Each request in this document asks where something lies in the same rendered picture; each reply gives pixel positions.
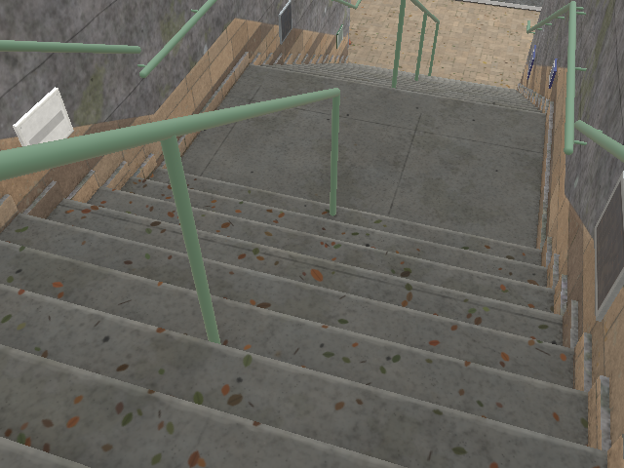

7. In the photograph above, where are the stairs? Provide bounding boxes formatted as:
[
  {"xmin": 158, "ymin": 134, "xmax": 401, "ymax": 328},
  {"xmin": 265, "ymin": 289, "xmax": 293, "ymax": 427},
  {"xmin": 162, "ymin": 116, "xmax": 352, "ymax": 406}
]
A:
[
  {"xmin": 261, "ymin": 62, "xmax": 542, "ymax": 113},
  {"xmin": 0, "ymin": 168, "xmax": 607, "ymax": 468}
]

